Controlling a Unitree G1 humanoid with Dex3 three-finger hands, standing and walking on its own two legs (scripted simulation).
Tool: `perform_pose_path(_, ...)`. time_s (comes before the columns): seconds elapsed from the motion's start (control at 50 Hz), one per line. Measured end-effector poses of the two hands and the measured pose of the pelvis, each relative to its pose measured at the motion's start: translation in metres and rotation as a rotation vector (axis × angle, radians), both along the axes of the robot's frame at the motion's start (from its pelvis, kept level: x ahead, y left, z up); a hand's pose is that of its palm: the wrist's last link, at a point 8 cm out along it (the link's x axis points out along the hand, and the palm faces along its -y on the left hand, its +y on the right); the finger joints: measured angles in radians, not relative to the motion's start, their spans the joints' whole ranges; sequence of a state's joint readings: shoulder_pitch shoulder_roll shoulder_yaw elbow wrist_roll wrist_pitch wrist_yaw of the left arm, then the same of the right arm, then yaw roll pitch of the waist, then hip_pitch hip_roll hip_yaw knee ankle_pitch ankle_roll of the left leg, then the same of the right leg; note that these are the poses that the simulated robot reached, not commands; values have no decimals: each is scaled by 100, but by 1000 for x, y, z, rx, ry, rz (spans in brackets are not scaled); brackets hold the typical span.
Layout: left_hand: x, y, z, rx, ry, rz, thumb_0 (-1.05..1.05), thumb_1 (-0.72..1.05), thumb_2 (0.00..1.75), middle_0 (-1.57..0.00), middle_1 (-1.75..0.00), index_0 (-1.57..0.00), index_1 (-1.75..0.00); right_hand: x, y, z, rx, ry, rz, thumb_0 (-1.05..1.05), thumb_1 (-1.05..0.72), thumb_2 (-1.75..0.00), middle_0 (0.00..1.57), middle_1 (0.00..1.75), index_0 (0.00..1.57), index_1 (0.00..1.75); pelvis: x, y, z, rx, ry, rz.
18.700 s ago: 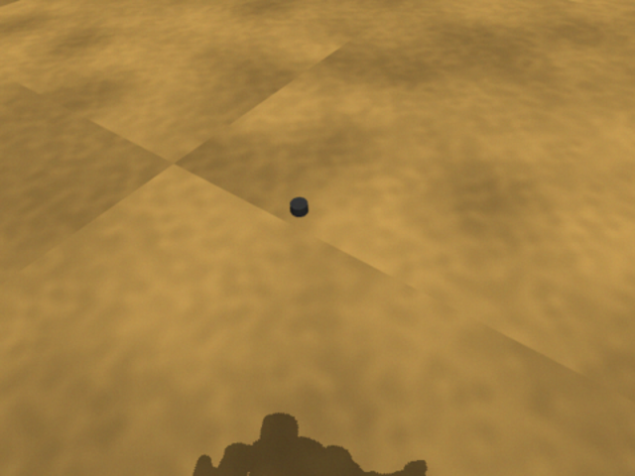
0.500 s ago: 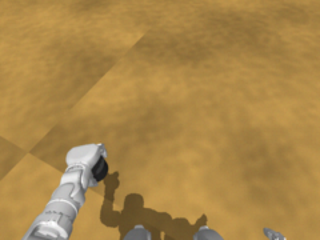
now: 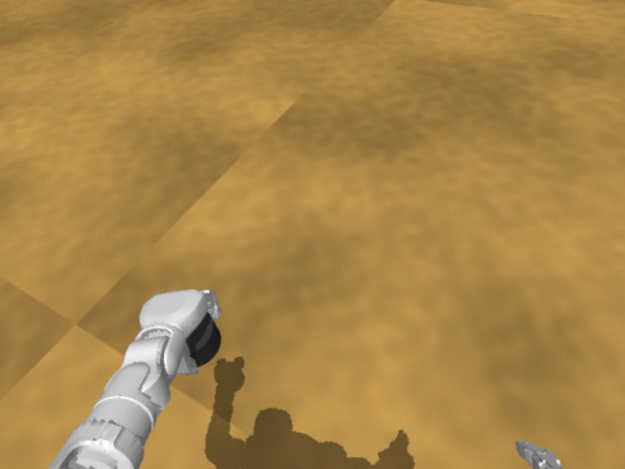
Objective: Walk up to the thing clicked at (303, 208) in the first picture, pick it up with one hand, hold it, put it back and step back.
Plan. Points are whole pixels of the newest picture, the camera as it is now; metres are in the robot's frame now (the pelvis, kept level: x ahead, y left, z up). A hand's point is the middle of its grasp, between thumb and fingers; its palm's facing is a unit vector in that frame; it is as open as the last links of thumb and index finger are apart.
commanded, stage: hold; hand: left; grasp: from above
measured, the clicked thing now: (191, 337) +0.33 +0.23 -0.08
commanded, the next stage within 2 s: crouch in 1.56 s
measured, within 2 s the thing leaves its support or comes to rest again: neither
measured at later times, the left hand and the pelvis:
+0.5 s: hand (184, 342) +0.30 +0.22 -0.03, palm faces -0.44 -0.07 -0.90, open 10.1 cm; pelvis +0.00 -0.01 +0.01, yaw +0 degrees
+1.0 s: hand (183, 339) +0.29 +0.21 -0.01, palm faces -0.43 -0.07 -0.90, open 10.1 cm; pelvis +0.00 -0.01 +0.02, yaw +0 degrees
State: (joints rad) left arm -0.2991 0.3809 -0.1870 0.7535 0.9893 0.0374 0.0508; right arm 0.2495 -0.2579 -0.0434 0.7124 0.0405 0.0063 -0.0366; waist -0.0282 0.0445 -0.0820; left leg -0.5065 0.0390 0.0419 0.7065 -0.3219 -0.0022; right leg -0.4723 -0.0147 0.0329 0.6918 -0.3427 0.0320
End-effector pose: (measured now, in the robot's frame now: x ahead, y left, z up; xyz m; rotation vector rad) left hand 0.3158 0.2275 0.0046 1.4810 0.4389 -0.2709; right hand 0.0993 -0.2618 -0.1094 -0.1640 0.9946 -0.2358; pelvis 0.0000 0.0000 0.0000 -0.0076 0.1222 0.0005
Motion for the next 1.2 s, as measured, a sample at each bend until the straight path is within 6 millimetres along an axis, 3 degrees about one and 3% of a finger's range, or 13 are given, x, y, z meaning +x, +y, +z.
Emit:
perform_pose_path(0.94,-17,-12,42,-4,-15,-41,-1,0,59,-57,-72,-61,-68,33,3,20,34,-77,28,1,-91,-90,20,30,20,30,-2,-7,16,14,-85,-7)
perform_pose_path(1.2,-17,-16,41,-6,2,-42,-1,-1,60,-58,-72,-61,-68,41,4,24,41,-85,32,1,-91,-90,20,30,20,30,1,-9,19,16,-91,-8)
